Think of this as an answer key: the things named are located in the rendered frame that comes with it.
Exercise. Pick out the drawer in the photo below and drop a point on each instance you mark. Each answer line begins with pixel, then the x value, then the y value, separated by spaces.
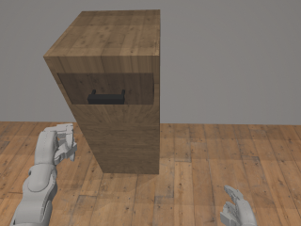
pixel 139 87

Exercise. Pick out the robot left hand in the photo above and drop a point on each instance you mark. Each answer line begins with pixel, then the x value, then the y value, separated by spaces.
pixel 50 150

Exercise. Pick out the cabinet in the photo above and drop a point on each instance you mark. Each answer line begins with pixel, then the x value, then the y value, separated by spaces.
pixel 124 139

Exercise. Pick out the handle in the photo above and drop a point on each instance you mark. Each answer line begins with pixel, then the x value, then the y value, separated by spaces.
pixel 106 99

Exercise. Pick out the robot right hand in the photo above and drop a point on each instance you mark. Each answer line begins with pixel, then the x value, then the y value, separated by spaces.
pixel 239 214

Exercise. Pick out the robot left forearm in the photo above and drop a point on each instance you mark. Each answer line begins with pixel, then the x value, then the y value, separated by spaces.
pixel 39 190

